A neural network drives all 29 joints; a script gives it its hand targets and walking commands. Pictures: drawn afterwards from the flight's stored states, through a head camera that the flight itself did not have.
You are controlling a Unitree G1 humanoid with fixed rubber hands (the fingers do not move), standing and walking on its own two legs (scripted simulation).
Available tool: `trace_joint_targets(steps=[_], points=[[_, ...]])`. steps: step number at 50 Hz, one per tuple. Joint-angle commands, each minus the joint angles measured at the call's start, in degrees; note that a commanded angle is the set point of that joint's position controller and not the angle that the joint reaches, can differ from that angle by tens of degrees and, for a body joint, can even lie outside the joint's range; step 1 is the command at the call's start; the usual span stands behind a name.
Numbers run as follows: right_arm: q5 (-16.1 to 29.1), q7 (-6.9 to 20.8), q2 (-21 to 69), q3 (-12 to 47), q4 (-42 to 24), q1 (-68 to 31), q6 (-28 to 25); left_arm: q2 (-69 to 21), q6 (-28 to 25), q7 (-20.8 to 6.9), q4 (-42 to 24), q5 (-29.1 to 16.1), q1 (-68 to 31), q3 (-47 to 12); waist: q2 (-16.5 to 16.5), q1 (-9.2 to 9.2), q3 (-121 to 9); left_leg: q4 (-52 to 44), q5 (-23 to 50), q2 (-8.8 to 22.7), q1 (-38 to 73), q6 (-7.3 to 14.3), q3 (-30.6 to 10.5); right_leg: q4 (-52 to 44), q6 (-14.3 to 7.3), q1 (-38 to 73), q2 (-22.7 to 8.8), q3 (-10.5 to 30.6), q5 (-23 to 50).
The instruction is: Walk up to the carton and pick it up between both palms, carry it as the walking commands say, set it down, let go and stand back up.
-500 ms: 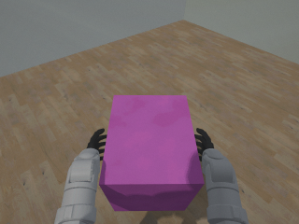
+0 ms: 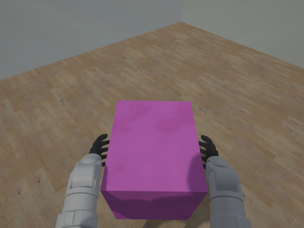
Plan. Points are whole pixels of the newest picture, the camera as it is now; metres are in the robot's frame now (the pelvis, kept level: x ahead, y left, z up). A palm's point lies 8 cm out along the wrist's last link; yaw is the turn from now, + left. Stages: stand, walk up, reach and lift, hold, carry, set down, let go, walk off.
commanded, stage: reach and lift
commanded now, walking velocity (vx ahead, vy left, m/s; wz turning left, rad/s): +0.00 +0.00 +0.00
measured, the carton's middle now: (153, 160) +0.32 +0.00 -0.03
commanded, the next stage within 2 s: hold in 0.40 s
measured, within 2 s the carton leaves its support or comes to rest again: neither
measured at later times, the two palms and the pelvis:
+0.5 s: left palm (94, 166) +0.27 +0.16 +0.03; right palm (212, 168) +0.27 -0.16 +0.03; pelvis +0.00 +0.00 +0.00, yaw +0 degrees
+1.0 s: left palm (93, 168) +0.26 +0.16 +0.03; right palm (214, 168) +0.27 -0.16 +0.03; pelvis -0.01 -0.01 -0.01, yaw +1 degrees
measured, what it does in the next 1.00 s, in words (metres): stands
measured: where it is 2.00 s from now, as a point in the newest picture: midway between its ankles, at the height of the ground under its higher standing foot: outside the picture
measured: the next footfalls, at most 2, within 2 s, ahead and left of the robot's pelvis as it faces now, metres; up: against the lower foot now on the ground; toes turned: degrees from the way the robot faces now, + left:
right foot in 1.36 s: -0.01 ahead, -0.12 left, +0.00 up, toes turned +1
left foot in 1.58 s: -0.08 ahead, +0.12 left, +0.00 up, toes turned +10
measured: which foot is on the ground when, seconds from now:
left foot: down 0.00-1.00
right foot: down 0.00-1.00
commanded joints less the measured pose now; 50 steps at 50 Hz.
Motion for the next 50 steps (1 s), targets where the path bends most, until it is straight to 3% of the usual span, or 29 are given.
trace_joint_targets(steps=[1, 5, 7, 8, 9, 12, 17, 18, 20, 21, 24, 25, 26, 28, 29, 31, 32, 34, 35, 36, 37, 39, 41, 42, 44, 45, 47, 49, 50], points=[[17.3, 12.2, 51.9, 38.7, -11.2, -32.1, -3.4, -54.0, -3.6, -12.1, -12.2, -14.5, -31.2, -33.9, 1.1, 1.18, -24.4, -1.4, 15.4, -8.1, 5.5, 1.4, -0.4, -1.1, -0.5, 9.0, 7.3, 0.9, 16.3], [16.5, 11.3, 50.7, 39.7, -12.3, -27.2, -2.6, -52.7, -3.6, -11.7, -16.6, -15.6, -30.8, -36.5, 0.0, -0.02, -23.4, -1.4, 15.7, -8.0, 6.0, 1.5, -0.9, -1.1, -0.2, 7.9, 7.2, 1.1, 16.7], [15.5, 11.1, 48.6, 38.8, -12.3, -25.4, -2.2, -50.7, -2.6, -11.3, -13.2, -13.8, -25.4, -33.7, -1.2, 0.32, -20.1, -2.0, 15.5, -7.8, 5.3, 1.6, -1.2, -1.6, -0.3, 8.2, 7.4, 0.8, 16.1], [16.1, 11.0, 49.1, 39.4, -13.3, -26.1, -2.5, -51.9, -2.9, -11.0, -14.9, -14.6, -26.3, -35.3, 0.4, -0.32, -21.6, -2.0, 15.0, -7.9, 5.7, 1.4, -1.5, -1.3, -0.4, 8.2, 7.4, 0.9, 15.4], [15.7, 10.9, 48.2, 39.3, -14.6, -26.8, -2.7, -52.5, -2.9, -11.5, -15.5, -15.2, -26.8, -36.2, -1.0, -1.03, -21.7, -1.8, 13.6, -8.0, 6.5, 1.6, -1.5, -1.5, -0.4, 7.5, 7.4, 0.8, 14.2], [15.0, 11.4, 47.9, 37.8, -11.7, -26.8, -2.5, -51.1, -2.9, -11.4, -14.1, -14.1, -28.3, -34.6, 0.2, -0.76, -18.7, -2.3, 7.7, -7.6, 4.4, 1.7, -1.4, -1.5, -0.7, 5.6, 7.4, 0.3, 7.6], [15.3, 11.4, 49.2, 38.9, -12.6, -25.8, -2.4, -52.7, -2.9, -11.5, -15.7, -14.9, -28.8, -36.3, -0.3, -0.69, -20.3, -1.9, 11.1, -7.5, 3.6, 1.7, -1.5, -0.9, -0.8, 7.6, 7.9, 0.3, 11.2], [16.9, 11.4, 48.9, 40.2, -14.9, -25.8, -3.1, -53.9, -3.0, -11.6, -15.8, -15.4, -27.0, -37.2, 3.0, -0.77, -21.9, -1.7, 13.2, -7.6, 4.0, 1.4, -1.4, -0.6, -1.1, 8.6, 7.6, 0.6, 13.0], [15.2, 11.3, 47.4, 39.2, -15.0, -24.4, -2.6, -53.0, -2.6, -11.3, -15.5, -14.5, -25.3, -36.7, 1.2, -1.24, -22.5, -2.0, 15.4, -7.7, 3.8, 1.1, -1.6, -0.8, -0.8, 9.7, 8.2, 0.3, 14.6], [15.3, 11.2, 47.3, 38.9, -14.1, -25.8, -2.2, -52.2, -2.5, -11.1, -14.7, -14.0, -24.9, -35.6, -0.9, -0.73, -21.6, -1.7, 12.1, -7.6, 4.7, 1.6, -1.8, -1.1, -0.8, 7.3, 7.9, 0.2, 11.4], [15.9, 11.9, 46.6, 38.5, -13.1, -25.6, -2.5, -52.3, -2.7, -10.8, -14.4, -13.7, -25.6, -35.7, 1.6, -0.62, -18.1, -2.8, 9.0, -7.5, 3.4, 1.6, -1.5, -1.2, -1.4, 6.0, 7.6, 0.0, 8.6], [15.5, 12.1, 46.9, 38.7, -13.0, -26.2, -2.5, -52.3, -2.5, -10.6, -13.0, -13.2, -23.8, -34.9, -0.2, -0.16, -17.6, -3.0, 9.0, -7.4, 4.2, 1.7, -2.0, -1.3, -1.6, 5.0, 7.7, -0.2, 8.2], [15.7, 12.2, 48.5, 38.6, -12.2, -26.3, -2.2, -52.4, -3.0, -10.9, -16.7, -14.7, -28.6, -36.3, 0.1, -0.88, -18.1, -2.5, 7.4, -7.5, 3.5, 1.9, -1.8, -1.4, -1.3, 5.4, 7.7, 0.4, 7.4], [15.3, 12.1, 47.2, 37.4, -12.5, -26.1, -2.4, -51.7, -2.6, -11.0, -15.3, -13.4, -26.7, -35.0, 1.5, -0.46, -18.6, -2.3, 7.3, -8.0, 2.2, 1.4, -1.3, -1.3, -1.3, 7.0, 7.9, 0.4, 7.4], [15.2, 12.2, 47.4, 37.7, -11.2, -24.2, -2.3, -52.9, -2.4, -11.1, -13.9, -13.7, -26.0, -35.8, 1.1, -1.9, -17.2, -2.2, 4.8, -8.0, 3.5, 1.8, -0.9, -1.6, -1.3, 4.9, 7.3, 0.4, 5.1], [15.1, 12.3, 47.2, 38.0, -12.6, -29.0, -2.6, -52.9, -3.1, -11.3, -12.6, -13.7, -28.3, -34.3, -1.8, -0.91, -17.8, -2.6, 3.6, -7.4, 3.3, 2.1, -1.7, -1.2, -1.5, 4.8, 7.9, -0.2, 3.5], [16.5, 12.5, 47.6, 39.0, -14.9, -29.4, -2.9, -52.9, -3.2, -11.4, -15.4, -13.8, -28.5, -36.0, 1.2, -0.33, -18.8, -2.2, 5.0, -7.8, 2.2, 1.8, -1.3, -1.1, -1.5, 6.3, 7.6, 0.3, 5.6], [17.7, 12.7, 50.0, 40.6, -14.3, -28.9, -2.7, -52.7, -3.1, -11.2, -15.8, -14.5, -28.4, -36.0, 0.5, 0.56, -21.4, -2.1, 5.9, -8.0, 2.7, 2.1, -1.0, -0.9, -1.1, 7.3, 7.4, 0.5, 6.8], [17.4, 12.4, 48.7, 41.3, -14.6, -26.8, -2.5, -52.9, -3.1, -11.4, -15.6, -14.8, -25.8, -36.8, -2.2, -1.04, -20.5, -2.1, 8.6, -7.7, 2.7, 2.1, -1.2, -1.4, -0.5, 7.5, 7.4, 0.5, 9.2], [15.1, 12.1, 48.7, 38.4, -11.1, -25.4, -1.9, -51.2, -3.2, -11.4, -15.7, -14.5, -28.0, -35.5, -2.2, -0.8, -19.5, -2.3, 3.7, -7.6, 2.6, 2.5, -1.1, -1.6, -0.7, 6.3, 7.3, 0.5, 4.1], [15.5, 12.0, 48.5, 39.1, -12.6, -26.8, -2.5, -52.5, -3.3, -11.3, -14.6, -14.4, -27.5, -35.5, -2.5, -0.81, -17.5, -2.8, 5.0, -7.2, 1.8, 2.3, -1.4, -1.5, -0.8, 6.1, 7.5, 0.1, 5.6], [14.8, 11.9, 47.7, 37.9, -10.3, -25.8, -2.3, -52.3, -2.6, -11.5, -12.8, -13.8, -27.8, -35.1, 0.6, -1.0, -17.0, -3.0, 3.1, -7.6, 2.5, 1.9, -1.1, -1.9, -1.5, 5.2, 7.3, 0.3, 3.3], [15.5, 12.5, 48.0, 38.1, -12.2, -26.8, -2.4, -52.4, -2.7, -11.6, -13.3, -13.2, -25.2, -34.2, -0.5, -0.3, -17.2, -2.8, 6.8, -7.5, 3.1, 1.9, -1.0, -1.9, -1.0, 6.3, 7.4, 0.0, 6.7], [16.4, 12.4, 49.1, 38.9, -12.9, -27.3, -2.4, -52.3, -3.0, -11.7, -16.2, -14.2, -28.6, -36.1, 1.6, -0.42, -18.2, -2.7, 5.1, -7.8, 2.9, 1.8, -0.6, -2.0, -1.1, 6.7, 7.2, 0.7, 6.0], [15.7, 12.4, 48.3, 38.6, -13.0, -28.0, -2.6, -52.0, -2.7, -11.7, -12.2, -12.9, -26.6, -33.7, -0.2, -0.05, -15.6, -3.2, 3.9, -7.9, 0.4, 2.1, -0.7, -2.1, -0.9, 6.3, 7.3, 0.5, 5.1], [17.2, 11.5, 48.1, 39.6, -13.1, -29.6, -2.8, -51.9, -2.8, -11.6, -14.4, -15.0, -27.5, -35.8, 0.0, -0.79, -35.6, 9.8, 16.9, 7.4, 2.8, 1.2, -0.6, 9.5, -2.0, 7.2, -6.7, -1.7, 19.5], [18.4, 10.7, 48.2, 40.0, -13.0, -30.2, -1.8, -51.3, -2.2, -10.4, -15.2, -15.3, -27.9, -35.8, -1.3, -0.35, -34.5, 14.0, 24.4, 7.5, -3.5, 1.1, -1.7, 13.2, -2.4, 6.4, -6.8, -1.3, 26.3], [20.5, 10.1, 50.6, 42.1, -12.9, -29.8, 0.3, -51.4, -0.3, -9.1, -17.7, -16.9, -29.8, -37.9, 2.4, -0.35, -29.3, 15.0, 23.5, 7.4, -8.5, 1.0, -2.0, 14.9, -2.8, 2.0, -7.5, -1.2, 22.3], [21.9, 9.7, 51.6, 43.2, -14.0, -31.5, 1.4, -52.0, 0.9, -8.5, -18.2, -17.6, -29.7, -38.1, 1.3, -0.33, -25.8, 15.5, 21.4, 6.9, -10.9, 1.6, -2.6, 15.0, -2.5, -1.7, -7.4, -1.1, 19.3]])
